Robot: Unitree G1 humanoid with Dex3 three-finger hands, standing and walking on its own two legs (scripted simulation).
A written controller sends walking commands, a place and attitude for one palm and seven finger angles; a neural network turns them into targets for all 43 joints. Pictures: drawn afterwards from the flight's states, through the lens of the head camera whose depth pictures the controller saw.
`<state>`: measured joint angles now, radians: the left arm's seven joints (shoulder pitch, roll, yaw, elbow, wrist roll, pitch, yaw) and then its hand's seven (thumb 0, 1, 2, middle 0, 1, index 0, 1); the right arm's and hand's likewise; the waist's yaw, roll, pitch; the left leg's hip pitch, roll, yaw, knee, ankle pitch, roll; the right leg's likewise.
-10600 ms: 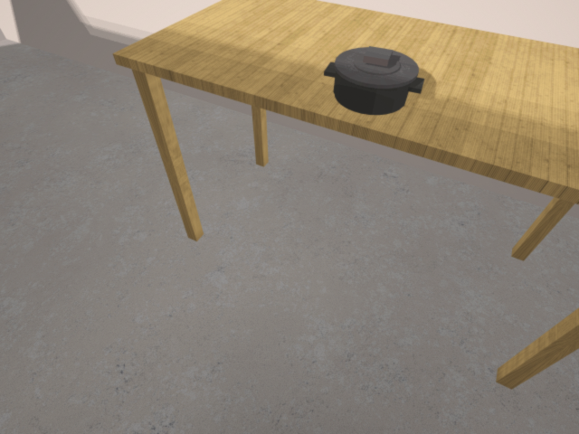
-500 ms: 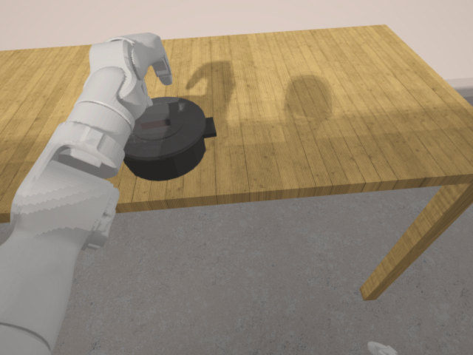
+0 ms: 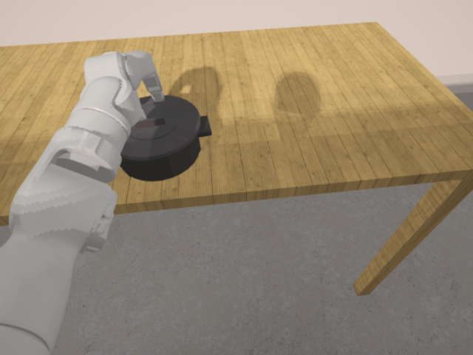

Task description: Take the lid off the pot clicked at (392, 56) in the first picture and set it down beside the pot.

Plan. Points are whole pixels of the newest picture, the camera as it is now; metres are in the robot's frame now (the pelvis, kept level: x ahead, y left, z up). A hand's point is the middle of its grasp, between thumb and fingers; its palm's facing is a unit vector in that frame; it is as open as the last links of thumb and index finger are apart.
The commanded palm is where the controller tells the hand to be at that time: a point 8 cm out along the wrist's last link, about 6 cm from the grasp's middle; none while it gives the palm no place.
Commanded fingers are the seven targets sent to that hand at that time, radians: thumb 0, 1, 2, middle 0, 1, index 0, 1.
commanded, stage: lower the open fingers around the knob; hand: left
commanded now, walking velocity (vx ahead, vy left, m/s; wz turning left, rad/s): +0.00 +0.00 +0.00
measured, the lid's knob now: (149, 114) +0.51 +0.14 +0.15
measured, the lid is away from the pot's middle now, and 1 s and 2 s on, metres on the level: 0.00 0.00 0.00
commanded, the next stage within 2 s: raise the hand to come down again in 1.72 s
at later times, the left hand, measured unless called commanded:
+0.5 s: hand (138, 110) +0.47 +0.15 +0.18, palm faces -0.40 -0.11 -0.91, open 10.5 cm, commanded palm +0.47 +0.16 +0.23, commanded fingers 0.00 -0.40 1.67 -0.86 -0.08 -0.86 -0.08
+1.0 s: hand (139, 109) +0.48 +0.15 +0.18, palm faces -0.39 -0.10 -0.91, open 10.3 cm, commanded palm +0.47 +0.15 +0.22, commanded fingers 0.00 -0.40 1.67 -0.86 -0.08 -0.86 -0.08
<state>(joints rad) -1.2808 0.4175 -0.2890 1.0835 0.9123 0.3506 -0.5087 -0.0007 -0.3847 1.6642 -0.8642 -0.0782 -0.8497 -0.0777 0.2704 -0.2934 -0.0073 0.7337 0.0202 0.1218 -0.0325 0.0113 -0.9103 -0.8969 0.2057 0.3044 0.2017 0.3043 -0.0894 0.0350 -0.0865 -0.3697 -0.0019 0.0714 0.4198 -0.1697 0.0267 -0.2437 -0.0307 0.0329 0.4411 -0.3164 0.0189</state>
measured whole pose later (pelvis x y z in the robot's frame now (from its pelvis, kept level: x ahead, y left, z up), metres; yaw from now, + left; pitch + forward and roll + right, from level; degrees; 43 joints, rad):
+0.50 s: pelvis +0.00 +0.00 +0.00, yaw +0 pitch +8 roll +1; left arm -1.32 0.40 -0.32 1.17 0.92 0.35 -0.49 0.00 -0.38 1.66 -0.89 -0.10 -0.81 -0.06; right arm 0.26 -0.29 0.00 0.75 0.02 0.15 -0.04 0.01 -0.91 -0.90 0.21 0.30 0.20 0.30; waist -0.10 0.03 -0.09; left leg -0.41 0.00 0.06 0.46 -0.18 0.03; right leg -0.28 -0.03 0.02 0.47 -0.33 0.02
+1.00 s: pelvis +0.00 +0.00 +0.00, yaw +0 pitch +8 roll +0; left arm -1.32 0.42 -0.32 1.17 0.92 0.34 -0.49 0.00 -0.38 1.66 -0.90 -0.10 -0.84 -0.08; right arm 0.29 -0.29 0.00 0.74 0.02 0.15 -0.04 0.01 -0.91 -0.90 0.21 0.30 0.20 0.30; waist -0.11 0.03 -0.10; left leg -0.44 0.00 0.06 0.48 -0.19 0.03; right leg -0.31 -0.03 0.03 0.50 -0.34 0.02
